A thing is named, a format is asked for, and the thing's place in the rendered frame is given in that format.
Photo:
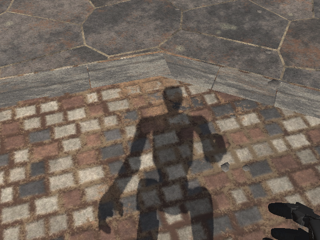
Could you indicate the right robot hand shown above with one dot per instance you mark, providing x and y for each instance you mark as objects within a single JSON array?
[{"x": 300, "y": 214}]

